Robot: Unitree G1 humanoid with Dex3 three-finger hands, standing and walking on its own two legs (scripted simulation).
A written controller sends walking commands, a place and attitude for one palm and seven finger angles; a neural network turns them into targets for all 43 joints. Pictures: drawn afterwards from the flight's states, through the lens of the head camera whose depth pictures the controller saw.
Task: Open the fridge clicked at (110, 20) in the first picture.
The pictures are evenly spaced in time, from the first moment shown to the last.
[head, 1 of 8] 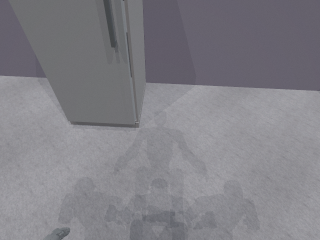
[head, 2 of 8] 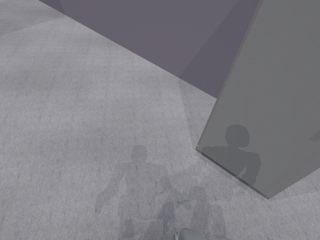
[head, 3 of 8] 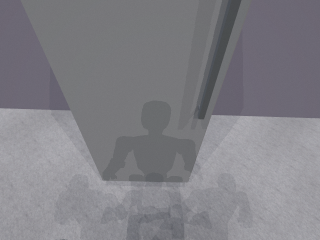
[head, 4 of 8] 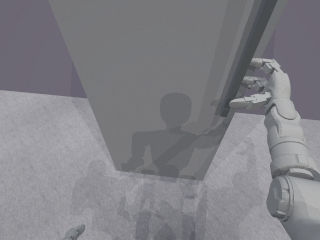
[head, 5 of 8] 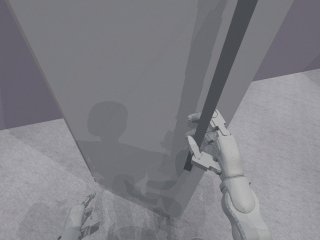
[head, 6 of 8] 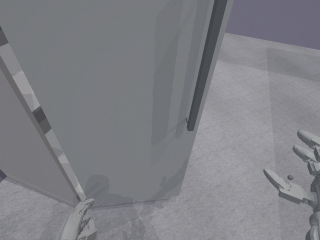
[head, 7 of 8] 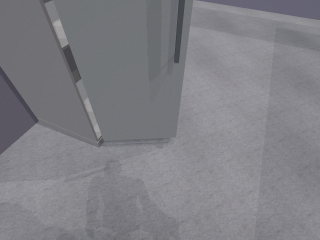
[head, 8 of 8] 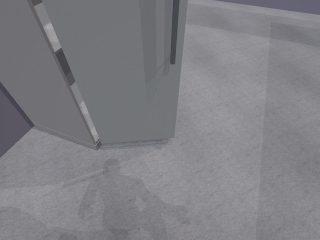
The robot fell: no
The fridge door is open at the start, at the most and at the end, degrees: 0 74 62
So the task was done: yes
